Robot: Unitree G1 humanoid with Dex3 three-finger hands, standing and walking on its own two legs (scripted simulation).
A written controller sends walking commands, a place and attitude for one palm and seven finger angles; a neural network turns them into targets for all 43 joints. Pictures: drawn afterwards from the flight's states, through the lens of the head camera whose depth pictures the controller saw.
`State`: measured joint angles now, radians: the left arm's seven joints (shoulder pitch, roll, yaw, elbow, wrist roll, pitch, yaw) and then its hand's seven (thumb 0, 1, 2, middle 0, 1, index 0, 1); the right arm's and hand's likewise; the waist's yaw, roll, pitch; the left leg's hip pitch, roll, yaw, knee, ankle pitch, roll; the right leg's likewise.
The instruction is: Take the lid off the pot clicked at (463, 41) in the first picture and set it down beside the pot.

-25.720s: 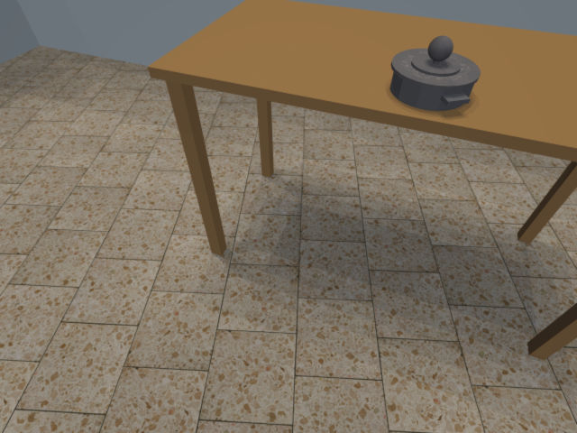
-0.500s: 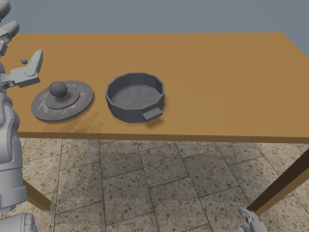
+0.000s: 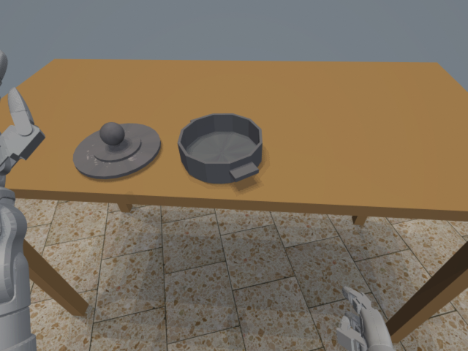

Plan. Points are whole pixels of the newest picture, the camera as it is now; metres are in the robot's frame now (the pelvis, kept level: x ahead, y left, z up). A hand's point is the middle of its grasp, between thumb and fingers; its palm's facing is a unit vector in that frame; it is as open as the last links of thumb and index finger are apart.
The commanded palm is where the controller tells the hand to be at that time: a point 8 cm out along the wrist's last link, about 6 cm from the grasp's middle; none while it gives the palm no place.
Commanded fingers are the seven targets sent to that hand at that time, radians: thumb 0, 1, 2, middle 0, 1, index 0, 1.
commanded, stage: draw the hand back to the body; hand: left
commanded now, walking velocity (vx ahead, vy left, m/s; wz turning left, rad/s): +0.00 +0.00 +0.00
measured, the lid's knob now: (112, 133) +0.50 +0.34 +0.12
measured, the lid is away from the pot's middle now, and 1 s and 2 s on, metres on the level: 0.24 0.24 0.24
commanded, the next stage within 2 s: step back with the hand held close in 0.70 s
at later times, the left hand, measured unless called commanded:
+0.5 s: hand out of the picture +0.18 +0.26 +0.29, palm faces +0.51 -0.82 -0.26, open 7.4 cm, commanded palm +0.12 +0.30 +0.28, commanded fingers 0.00 0.90 0.90 -0.20 -0.30 -0.20 -0.30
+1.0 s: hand out of the picture +0.18 +0.26 +0.29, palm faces +0.52 -0.78 -0.36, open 7.4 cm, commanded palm +0.11 +0.31 +0.28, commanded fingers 0.00 0.90 0.90 -0.20 -0.30 -0.20 -0.30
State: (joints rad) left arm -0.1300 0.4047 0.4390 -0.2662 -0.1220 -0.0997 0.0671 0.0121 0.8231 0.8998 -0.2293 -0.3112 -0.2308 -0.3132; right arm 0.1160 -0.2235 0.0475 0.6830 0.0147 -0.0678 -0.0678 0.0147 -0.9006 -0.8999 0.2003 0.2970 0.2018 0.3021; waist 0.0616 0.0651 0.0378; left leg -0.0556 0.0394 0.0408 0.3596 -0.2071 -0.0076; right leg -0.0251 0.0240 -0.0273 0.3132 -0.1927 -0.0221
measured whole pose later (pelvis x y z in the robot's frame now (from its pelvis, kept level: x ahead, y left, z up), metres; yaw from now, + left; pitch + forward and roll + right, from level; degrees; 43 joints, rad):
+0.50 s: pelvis -0.01 +0.02 +0.00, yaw +0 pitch -7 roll -1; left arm 0.17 0.38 0.45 -0.57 -0.12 -0.13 0.06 0.01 0.89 0.90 -0.21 -0.30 -0.21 -0.30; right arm 0.14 -0.21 0.04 0.69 0.00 -0.10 -0.05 0.02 -0.90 -0.90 0.20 0.30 0.20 0.30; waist 0.07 0.05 0.04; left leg -0.05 0.01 0.05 0.38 -0.21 0.02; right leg -0.01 0.00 -0.02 0.32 -0.18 0.01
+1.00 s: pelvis -0.02 +0.03 +0.00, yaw +0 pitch -2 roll -2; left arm 0.24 0.44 0.52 -0.70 -0.07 -0.20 0.09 0.01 0.89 0.90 -0.21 -0.30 -0.21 -0.30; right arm 0.13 -0.24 0.02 0.61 0.02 -0.04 -0.03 0.02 -0.90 -0.90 0.20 0.30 0.20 0.30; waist 0.03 0.04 0.02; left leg -0.20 0.03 0.04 0.47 -0.24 0.03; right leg -0.13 0.01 -0.02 0.35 -0.17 0.02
